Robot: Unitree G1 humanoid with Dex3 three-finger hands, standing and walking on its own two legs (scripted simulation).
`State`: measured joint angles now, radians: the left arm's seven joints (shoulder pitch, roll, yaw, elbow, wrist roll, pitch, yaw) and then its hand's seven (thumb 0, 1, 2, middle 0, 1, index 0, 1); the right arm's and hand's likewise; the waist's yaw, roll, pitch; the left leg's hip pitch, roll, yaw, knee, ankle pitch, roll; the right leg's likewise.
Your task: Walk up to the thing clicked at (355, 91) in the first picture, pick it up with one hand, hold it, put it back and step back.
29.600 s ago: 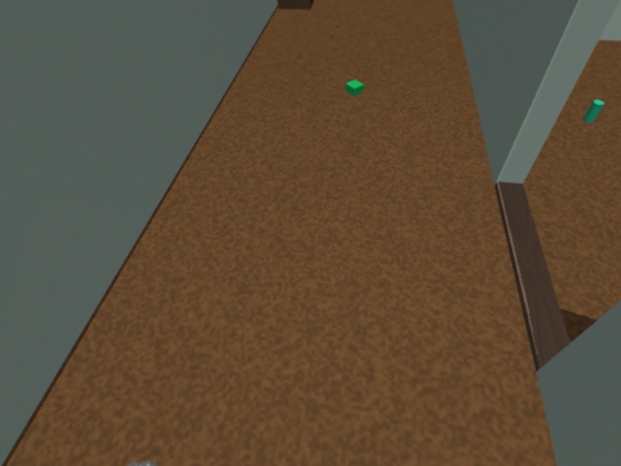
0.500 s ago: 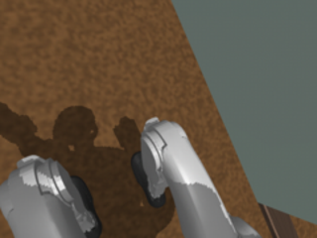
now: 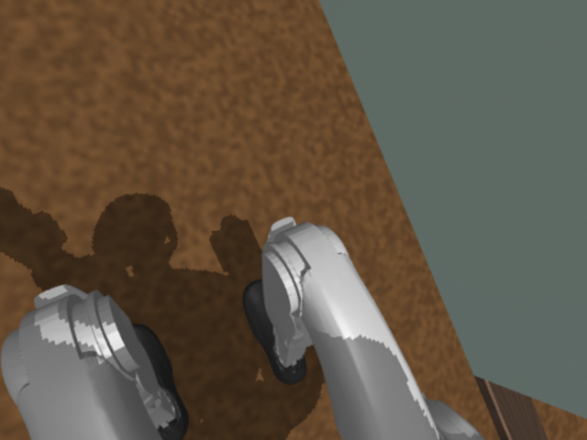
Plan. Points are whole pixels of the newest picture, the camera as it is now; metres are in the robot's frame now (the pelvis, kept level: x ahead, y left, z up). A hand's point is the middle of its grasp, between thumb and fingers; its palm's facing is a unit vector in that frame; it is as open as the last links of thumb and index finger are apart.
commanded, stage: rise first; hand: left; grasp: from above
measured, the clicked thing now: out of the picture +0.48 +0.37 -0.30
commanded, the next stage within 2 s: approach in 0.58 s
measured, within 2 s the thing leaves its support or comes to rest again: neither
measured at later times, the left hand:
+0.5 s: hand out of the picture +0.45 +0.40 -0.19, palm faces -0.13 -0.39 -0.91, open 14.4 cm
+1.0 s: hand out of the picture +0.47 +0.36 -0.19, palm faces -0.15 -0.39 -0.91, open 14.4 cm
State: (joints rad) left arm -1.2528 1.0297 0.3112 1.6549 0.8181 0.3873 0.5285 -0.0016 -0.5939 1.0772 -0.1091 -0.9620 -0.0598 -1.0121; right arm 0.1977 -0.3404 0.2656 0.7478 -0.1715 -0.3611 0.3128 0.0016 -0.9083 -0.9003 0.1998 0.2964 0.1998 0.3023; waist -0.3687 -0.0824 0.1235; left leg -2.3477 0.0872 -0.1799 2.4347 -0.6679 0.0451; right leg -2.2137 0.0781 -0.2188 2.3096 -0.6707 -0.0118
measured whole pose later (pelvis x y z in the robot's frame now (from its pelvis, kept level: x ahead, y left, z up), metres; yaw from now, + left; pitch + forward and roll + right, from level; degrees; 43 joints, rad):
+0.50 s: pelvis +0.00 +0.00 +0.00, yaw +0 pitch +31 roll -12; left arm -1.27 1.05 0.32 1.67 0.82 0.38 0.53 0.00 -0.59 1.07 -0.11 -0.97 -0.06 -1.01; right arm 0.19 -0.35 0.27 0.75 -0.18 -0.36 0.31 0.00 -0.91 -0.90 0.20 0.30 0.20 0.30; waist -0.38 -0.08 0.14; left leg -2.35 0.09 -0.18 2.43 -0.66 0.04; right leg -2.22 0.08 -0.22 2.31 -0.66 -0.02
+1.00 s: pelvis +0.00 +0.00 +0.00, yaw +1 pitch +31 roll -12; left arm -1.33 0.96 0.23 1.72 0.78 0.39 0.58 0.00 -0.59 1.08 -0.11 -0.94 -0.06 -0.99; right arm 0.18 -0.35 0.27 0.78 -0.19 -0.38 0.33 0.00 -0.90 -0.90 0.20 0.30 0.20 0.30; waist -0.39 -0.08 0.13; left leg -2.34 0.08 -0.18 2.43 -0.66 0.03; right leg -2.21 0.07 -0.22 2.31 -0.67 -0.02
